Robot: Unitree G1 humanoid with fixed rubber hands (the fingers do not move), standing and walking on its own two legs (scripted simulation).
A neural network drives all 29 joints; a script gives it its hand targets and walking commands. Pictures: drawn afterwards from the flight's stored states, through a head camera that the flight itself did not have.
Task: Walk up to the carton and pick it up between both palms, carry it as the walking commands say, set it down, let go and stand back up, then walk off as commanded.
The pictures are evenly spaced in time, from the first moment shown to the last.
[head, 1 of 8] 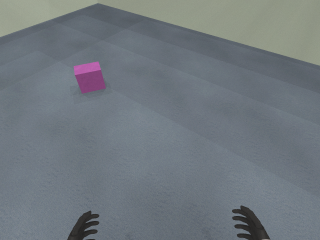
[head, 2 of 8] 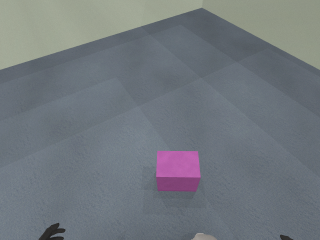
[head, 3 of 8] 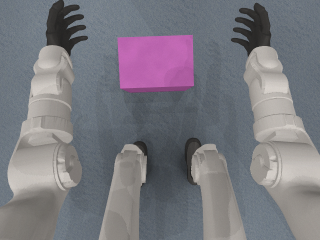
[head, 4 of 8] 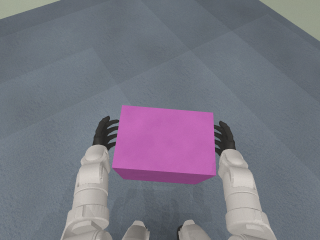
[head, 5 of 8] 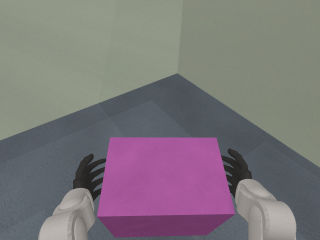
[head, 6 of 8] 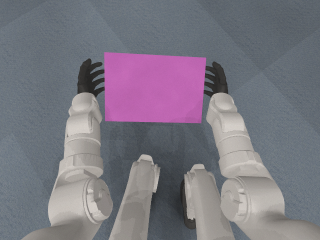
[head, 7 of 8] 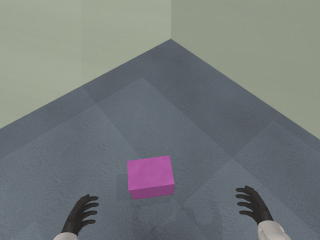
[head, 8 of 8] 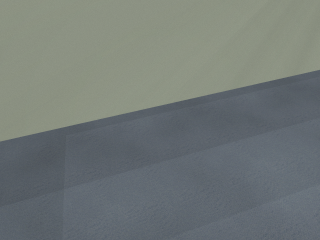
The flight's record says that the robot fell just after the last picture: no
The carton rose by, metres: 0.71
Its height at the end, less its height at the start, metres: +0.00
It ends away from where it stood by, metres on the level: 1.17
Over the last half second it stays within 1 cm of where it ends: yes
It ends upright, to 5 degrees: yes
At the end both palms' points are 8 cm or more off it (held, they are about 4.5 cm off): yes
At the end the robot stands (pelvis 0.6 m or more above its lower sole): yes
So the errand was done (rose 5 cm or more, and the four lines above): yes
